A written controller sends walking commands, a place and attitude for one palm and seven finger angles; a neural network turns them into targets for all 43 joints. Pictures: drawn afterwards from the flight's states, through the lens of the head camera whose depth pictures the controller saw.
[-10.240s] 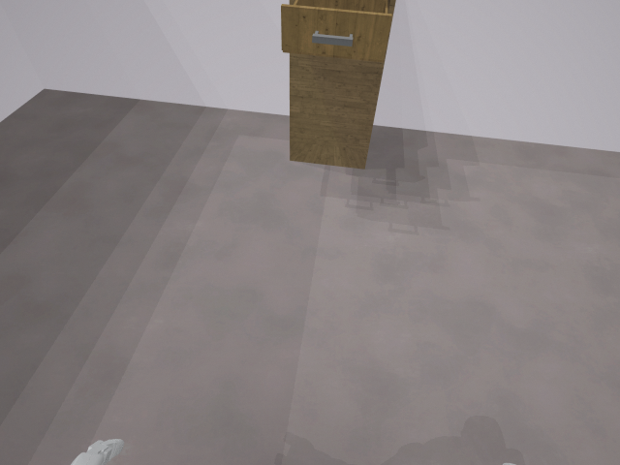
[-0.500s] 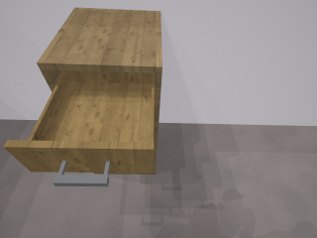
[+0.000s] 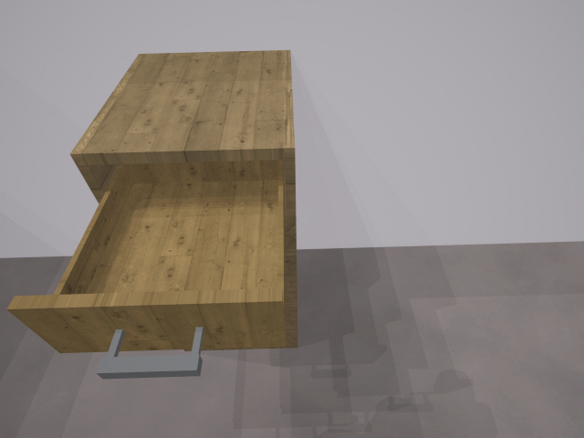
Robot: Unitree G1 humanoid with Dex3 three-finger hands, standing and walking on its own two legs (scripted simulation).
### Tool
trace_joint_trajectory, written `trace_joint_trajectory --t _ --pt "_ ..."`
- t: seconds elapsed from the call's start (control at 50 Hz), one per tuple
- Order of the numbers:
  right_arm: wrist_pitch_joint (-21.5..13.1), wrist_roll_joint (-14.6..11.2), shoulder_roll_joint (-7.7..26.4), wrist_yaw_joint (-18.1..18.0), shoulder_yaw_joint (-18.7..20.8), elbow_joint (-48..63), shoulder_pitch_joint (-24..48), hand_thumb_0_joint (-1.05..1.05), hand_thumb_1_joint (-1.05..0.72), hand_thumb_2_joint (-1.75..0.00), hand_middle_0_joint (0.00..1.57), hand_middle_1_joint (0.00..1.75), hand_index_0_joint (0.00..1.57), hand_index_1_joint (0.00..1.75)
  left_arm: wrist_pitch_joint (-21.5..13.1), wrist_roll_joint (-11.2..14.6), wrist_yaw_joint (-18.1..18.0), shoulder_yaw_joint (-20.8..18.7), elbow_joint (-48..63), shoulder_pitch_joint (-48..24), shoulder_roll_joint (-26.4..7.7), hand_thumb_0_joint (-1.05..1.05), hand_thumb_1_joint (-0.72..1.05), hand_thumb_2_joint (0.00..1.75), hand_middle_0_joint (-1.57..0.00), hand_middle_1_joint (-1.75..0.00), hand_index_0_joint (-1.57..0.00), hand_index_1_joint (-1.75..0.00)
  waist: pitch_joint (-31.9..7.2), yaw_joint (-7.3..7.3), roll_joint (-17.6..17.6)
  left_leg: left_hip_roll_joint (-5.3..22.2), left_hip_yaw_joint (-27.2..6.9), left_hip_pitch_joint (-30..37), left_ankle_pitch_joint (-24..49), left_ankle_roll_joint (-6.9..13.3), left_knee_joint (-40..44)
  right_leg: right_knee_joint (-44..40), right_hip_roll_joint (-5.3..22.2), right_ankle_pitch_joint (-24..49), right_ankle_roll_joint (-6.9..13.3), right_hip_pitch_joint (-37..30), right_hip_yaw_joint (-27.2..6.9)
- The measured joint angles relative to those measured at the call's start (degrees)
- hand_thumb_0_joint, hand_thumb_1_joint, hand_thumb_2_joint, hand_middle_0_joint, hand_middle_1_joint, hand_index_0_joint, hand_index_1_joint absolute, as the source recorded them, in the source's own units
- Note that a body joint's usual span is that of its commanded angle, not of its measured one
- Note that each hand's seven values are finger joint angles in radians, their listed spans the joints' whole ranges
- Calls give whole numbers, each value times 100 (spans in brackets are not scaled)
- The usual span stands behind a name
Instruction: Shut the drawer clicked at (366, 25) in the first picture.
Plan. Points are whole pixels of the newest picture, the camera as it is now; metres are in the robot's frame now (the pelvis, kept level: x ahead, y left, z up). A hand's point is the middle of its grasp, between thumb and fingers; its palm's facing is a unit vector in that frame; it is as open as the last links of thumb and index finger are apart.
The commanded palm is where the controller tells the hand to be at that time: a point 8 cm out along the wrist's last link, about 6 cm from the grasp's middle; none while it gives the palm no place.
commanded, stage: come to a stop and stand still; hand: left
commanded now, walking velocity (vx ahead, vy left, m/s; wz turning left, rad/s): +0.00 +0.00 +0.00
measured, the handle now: (154, 351) +0.23 +0.21 +0.00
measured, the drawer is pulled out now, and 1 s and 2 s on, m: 0.30 0.30 0.26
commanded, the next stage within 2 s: look again from close up in 0.60 s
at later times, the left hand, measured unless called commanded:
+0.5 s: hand out of the picture -0.02 +0.13 -0.17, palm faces +0.04 -0.98 -0.17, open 7.4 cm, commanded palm none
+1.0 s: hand out of the picture -0.04 +0.13 -0.17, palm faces +0.05 -0.99 -0.16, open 7.4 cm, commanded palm none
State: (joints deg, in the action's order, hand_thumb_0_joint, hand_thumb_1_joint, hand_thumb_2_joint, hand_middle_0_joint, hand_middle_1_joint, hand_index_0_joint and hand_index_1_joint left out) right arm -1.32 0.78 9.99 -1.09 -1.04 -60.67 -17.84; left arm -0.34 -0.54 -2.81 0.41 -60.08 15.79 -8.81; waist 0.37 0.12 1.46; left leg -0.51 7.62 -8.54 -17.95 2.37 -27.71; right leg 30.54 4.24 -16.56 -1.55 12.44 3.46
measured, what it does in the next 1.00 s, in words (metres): stands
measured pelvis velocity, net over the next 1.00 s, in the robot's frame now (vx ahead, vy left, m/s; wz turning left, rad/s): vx -0.02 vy -0.02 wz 0.00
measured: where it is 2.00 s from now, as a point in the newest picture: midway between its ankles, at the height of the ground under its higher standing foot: outside the picture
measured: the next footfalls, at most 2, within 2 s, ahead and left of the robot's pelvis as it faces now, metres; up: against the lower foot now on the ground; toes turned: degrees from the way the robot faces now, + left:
none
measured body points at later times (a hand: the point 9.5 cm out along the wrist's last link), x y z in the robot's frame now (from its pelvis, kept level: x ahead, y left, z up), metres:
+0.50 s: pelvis -0.01 -0.02 +0.01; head -0.01 -0.02 +0.46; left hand -0.02 +0.19 -0.16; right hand -0.01 -0.24 -0.16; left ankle -0.03 +0.09 -0.74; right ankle +0.00 -0.13 -0.74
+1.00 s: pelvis -0.02 -0.02 +0.01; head -0.02 -0.02 +0.46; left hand -0.04 +0.18 -0.16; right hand -0.05 -0.22 -0.16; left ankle -0.03 +0.09 -0.74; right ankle +0.00 -0.13 -0.74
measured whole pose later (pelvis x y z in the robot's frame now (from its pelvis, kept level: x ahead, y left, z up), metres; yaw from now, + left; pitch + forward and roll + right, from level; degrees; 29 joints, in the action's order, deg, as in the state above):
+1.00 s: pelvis -0.02 -0.02 +0.01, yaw +0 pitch -2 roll +0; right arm -1.2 0.3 5.8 -1.1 -1.1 -65.9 -19.7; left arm -0.9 -0.8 -2.5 0.6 -63.7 19.8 -6.3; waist 1.4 -0.4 -0.4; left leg 1.7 6.8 -8.2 -14.2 0.4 -24.0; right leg 25.3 1.7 -12.4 0.6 11.3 4.5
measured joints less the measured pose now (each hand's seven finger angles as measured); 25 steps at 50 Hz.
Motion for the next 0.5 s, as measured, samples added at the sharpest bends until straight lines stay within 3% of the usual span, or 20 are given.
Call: trace_joint_trajectory --t 0.5 --pt "41 -52 -197 11 -19 -394 74 0 -91 -90 20 30 20 30 -27 -14 47 69 -328 288 163 0 91 90 -20 -30 -20 -30 115 -71 -170 202 -121 162 255 -198 323 -453 -227 260 195 -251 147"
